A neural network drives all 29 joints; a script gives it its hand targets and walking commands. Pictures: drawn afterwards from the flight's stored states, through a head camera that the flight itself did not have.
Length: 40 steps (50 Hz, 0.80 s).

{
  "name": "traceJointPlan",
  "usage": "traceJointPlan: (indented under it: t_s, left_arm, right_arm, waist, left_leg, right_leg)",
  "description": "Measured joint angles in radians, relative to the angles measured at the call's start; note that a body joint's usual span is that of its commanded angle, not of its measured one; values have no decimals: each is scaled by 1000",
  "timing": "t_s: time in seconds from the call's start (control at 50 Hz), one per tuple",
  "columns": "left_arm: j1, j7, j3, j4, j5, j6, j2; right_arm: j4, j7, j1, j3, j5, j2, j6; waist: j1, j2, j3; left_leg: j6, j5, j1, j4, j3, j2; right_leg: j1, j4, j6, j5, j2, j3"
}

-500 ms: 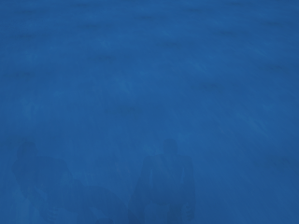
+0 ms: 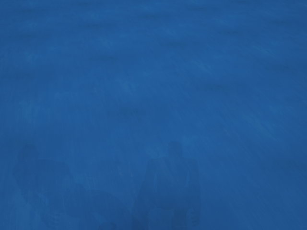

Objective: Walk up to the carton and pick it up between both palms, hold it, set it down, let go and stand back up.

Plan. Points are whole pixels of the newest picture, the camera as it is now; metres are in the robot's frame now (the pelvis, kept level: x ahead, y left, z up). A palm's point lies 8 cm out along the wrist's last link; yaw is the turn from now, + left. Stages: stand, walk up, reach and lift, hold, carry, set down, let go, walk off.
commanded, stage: stand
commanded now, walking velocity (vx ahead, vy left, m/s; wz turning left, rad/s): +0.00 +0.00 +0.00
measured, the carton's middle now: out of the picture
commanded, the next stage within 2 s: none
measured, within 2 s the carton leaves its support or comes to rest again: neither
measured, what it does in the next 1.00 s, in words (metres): stands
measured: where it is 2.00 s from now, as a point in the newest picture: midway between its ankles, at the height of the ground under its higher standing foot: outside the picture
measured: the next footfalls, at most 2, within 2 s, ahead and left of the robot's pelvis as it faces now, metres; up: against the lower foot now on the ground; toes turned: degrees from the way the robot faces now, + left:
none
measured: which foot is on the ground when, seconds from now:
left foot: down 0.00-1.00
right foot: down 0.00-1.00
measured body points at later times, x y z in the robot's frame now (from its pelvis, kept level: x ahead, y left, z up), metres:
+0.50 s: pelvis +0.01 -0.01 +0.00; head +0.02 -0.01 +0.45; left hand -0.02 +0.19 -0.17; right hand -0.02 -0.20 -0.17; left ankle -0.03 +0.13 -0.74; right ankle -0.03 -0.11 -0.74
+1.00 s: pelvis +0.02 -0.01 +0.00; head +0.02 -0.02 +0.45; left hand -0.01 +0.18 -0.16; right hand -0.02 -0.21 -0.17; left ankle -0.03 +0.13 -0.74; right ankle -0.03 -0.11 -0.74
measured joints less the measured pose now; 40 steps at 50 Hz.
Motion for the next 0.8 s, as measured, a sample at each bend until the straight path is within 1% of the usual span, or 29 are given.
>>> traceJointPlan:
  t_s: [0.8]
  left_arm:
    - [2, -2, 7, -9, -1, -12, 4]
  right_arm:
    - [-1, -1, 1, -5, 2, -2, -4]
  waist:
    - [0, 2, -2]
  left_leg:
    - [-18, -10, 22, -19, -7, 19]
  right_leg:
    - [24, -22, -19, -9, 19, -7]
